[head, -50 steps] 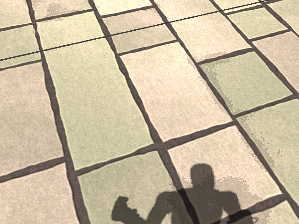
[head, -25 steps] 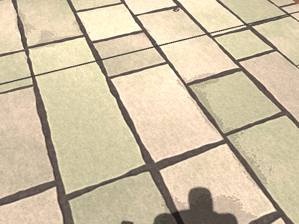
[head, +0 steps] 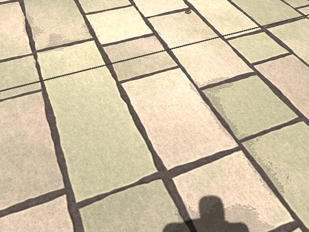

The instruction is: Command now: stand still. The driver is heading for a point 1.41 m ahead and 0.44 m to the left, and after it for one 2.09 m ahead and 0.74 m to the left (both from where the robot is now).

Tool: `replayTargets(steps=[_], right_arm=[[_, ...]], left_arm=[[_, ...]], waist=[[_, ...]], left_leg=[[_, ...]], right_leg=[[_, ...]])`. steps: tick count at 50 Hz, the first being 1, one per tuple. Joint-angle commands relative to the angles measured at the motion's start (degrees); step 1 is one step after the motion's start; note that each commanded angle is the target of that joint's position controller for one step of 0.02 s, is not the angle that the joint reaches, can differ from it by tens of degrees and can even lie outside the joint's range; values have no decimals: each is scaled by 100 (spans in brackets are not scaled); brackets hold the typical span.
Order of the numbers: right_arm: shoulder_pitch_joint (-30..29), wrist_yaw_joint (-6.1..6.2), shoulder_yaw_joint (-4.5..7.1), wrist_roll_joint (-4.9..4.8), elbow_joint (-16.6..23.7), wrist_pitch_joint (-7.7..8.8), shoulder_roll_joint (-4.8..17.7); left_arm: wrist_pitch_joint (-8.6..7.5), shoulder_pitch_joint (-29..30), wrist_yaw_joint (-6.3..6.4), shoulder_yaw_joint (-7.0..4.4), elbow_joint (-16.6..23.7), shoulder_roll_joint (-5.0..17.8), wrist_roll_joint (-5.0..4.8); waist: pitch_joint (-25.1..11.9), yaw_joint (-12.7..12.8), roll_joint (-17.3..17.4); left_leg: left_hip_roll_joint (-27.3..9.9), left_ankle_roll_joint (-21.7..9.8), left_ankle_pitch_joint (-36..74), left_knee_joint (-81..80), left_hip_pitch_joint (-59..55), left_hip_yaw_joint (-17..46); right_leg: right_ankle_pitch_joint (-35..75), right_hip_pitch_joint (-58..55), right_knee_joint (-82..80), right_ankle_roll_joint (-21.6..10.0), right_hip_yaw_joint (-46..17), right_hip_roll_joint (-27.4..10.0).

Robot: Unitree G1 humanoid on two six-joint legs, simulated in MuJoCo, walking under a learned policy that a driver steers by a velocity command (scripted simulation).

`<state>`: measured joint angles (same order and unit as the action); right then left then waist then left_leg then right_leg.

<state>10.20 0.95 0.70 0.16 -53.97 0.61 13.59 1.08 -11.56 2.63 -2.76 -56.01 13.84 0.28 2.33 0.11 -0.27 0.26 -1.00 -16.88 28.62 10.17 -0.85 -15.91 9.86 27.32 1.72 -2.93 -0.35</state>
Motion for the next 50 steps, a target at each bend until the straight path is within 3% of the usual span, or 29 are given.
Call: replayTargets(steps=[1, 17, 34, 35, 36, 37, 38, 39, 40, 41, 43, 45, 46, 47, 48, 49, 50], right_arm=[[8, 23, 129, -3, 148, 55, 654], [264, 67, 98, -12, -237, 29, 601], [544, 85, 85, -22, -427, 8, 477], [742, 104, 117, -46, -516, -12, 530], [896, 118, 214, -130, -533, -30, 791], [1231, 118, 295, -185, -558, -4, 1022], [1376, 117, 398, -212, -559, 81, 1308], [1218, 122, 386, -122, -444, 211, 1210], [921, 106, 326, -54, -314, 335, 961], [684, 79, 289, -84, -175, 415, 787], [598, 62, 309, -218, -39, 446, 810], [562, 64, 359, -247, 23, 421, 1011], [772, -23, 418, 217, -178, 331, 1083], [640, -52, 450, 227, -129, 281, 1039], [488, -66, 466, 155, -59, 254, 1022], [342, -78, 435, 171, 24, 266, 881], [-133, -115, 290, 229, 266, 330, 364]], left_arm=[[-51, -43, 30, -111, 58, 618, -4], [-67, -116, 48, -30, -548, 501, -15], [-91, -344, 68, 49, -835, 378, -25], [-84, -516, 74, 60, -916, 298, -52], [-98, -489, 65, 38, -873, 328, -108], [-166, -163, 38, 22, -677, 376, -113], [-289, 246, -27, 70, -391, 210, -161], [-411, 653, -93, 50, -153, 289, -211], [-528, 634, -155, 13, -103, 340, -224], [-628, 392, -201, -5, -138, 310, -213], [-759, 254, -235, -42, -150, 330, -206], [-807, 158, -249, -25, -180, 177, -200], [-562, 33, -455, -29, -90, 169, 234], [-447, -285, -484, -55, -148, 90, 217], [-395, -724, -453, -76, -270, 89, 162], [-429, -1393, -396, -123, -475, 194, 153], [-541, -2394, -322, -216, -681, 605, 272]], waist=[[-165, -8, 84], [-66, -10, 59], [10, -14, 49], [-262, -42, 163], [-101, -126, 414], [211, -317, 780], [560, -418, 1340], [905, -427, 1187], [871, -227, 846], [577, -57, 648], [206, -13, 592], [83, 86, 791], [-16, 148, 841], [123, 333, 718], [142, 527, 438], [55, 810, -48], [-181, 1318, -1361]], left_leg=[[-311, -130, 1205, -570, 97, 325], [-247, -158, 1117, -678, 82, 322], [-209, -185, 1050, -732, 89, 330], [-145, -270, -413, -838, -53, 329], [-341, -487, -2272, -1075, 24, 711], [-965, -830, -3703, -1614, 13, 1640], [-1878, -1321, -4268, -2302, 233, 2965], [-2329, -1571, -3675, -2625, 283, 3588], [-2322, -1468, -2916, -2505, 50, 3412], [-2130, -1281, -2369, -2335, -186, 2988], [-1684, -945, -1652, -2297, -225, 2016], [-1221, -844, -1287, -2209, 422, 1275], [-1012, -990, -1730, -2072, 605, 994], [-971, -1025, -1960, -1762, 1104, 838], [-908, -1025, -2211, -1378, 1675, 749], [-651, -960, -1987, -381, 2306, 526], [-66, -748, -1273, 2069, 3076, -129]], right_leg=[[1186, -96, -316, -97, -95, -119], [1034, -7, -426, -56, 6, -110], [913, 114, -468, -32, 66, -113], [-153, 101, -218, -70, 347, 110], [-1342, 538, 291, -143, 585, 308], [-1815, 1361, 1020, -195, 670, 313], [-1355, 1847, 2009, -270, 591, 58], [-1310, 2529, 2844, -351, 158, -317], [-1076, 2938, 3270, -451, -38, -547], [-822, 3027, 3280, -527, -102, -689], [-515, 2483, 2207, -481, 153, -683], [-348, 1244, 1189, -338, 573, -364], [-792, 721, 711, -329, 1043, 22], [-153, 52, 320, -285, 1351, 135], [95, -670, 118, -270, 1556, 270], [-211, -1551, -21, -288, 1328, 239], [-1511, -2172, -796, -417, -366, -933]])
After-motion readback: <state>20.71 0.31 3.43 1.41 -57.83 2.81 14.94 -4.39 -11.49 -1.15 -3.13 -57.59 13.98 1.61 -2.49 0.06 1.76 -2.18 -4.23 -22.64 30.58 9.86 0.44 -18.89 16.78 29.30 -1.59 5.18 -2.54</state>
